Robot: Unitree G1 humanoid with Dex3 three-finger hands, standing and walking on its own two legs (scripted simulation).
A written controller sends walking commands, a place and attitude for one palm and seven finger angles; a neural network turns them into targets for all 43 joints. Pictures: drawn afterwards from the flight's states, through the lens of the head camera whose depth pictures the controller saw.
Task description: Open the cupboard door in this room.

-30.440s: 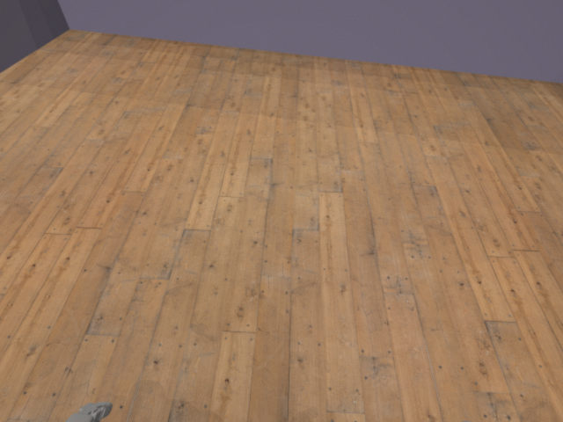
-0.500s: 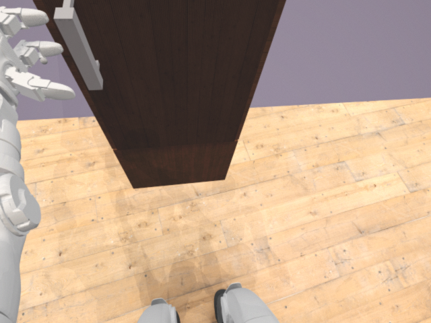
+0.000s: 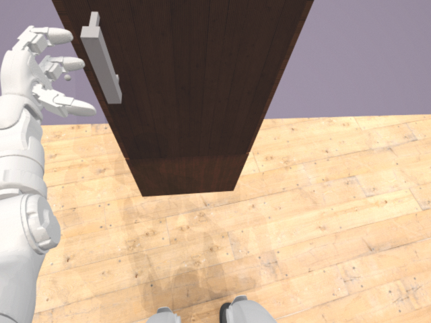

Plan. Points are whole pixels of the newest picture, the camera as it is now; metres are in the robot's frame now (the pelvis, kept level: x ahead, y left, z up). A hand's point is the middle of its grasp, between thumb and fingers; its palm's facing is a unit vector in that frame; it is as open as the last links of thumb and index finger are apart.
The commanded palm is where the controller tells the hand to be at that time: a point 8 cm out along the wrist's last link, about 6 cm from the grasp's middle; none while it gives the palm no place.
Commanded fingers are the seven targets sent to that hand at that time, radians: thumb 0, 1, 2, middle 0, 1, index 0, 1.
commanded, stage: move the hooked fingers beside the handle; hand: left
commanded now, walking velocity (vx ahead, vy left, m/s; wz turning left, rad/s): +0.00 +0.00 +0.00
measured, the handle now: (105, 61) +0.56 +0.16 +0.10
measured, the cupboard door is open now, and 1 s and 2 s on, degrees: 0 0 2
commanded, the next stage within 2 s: slide the fingers in behind the handle in 0.66 s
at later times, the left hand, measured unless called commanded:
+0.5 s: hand (72, 81) +0.51 +0.20 +0.11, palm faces +0.01 -1.00 -0.01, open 14.0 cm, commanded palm +0.49 +0.25 +0.11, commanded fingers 0.00 -0.50 0.30 -0.30 -1.20 -0.30 -1.20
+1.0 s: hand (75, 78) +0.52 +0.20 +0.11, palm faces +0.00 -1.00 +0.01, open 13.9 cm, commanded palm +0.49 +0.24 +0.10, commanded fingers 0.00 -0.50 0.30 -0.30 -1.20 -0.30 -1.20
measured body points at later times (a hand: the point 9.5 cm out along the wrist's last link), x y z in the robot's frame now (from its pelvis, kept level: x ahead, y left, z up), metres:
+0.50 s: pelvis -0.02 -0.01 +0.00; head +0.11 +0.01 +0.43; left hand +0.50 +0.26 +0.11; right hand -0.03 -0.28 -0.11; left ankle -0.04 +0.08 -0.70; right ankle +0.00 -0.12 -0.70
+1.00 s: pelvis -0.01 +0.00 +0.00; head +0.12 +0.02 +0.43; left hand +0.51 +0.26 +0.11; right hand -0.05 -0.27 -0.10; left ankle -0.04 +0.08 -0.70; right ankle +0.00 -0.12 -0.70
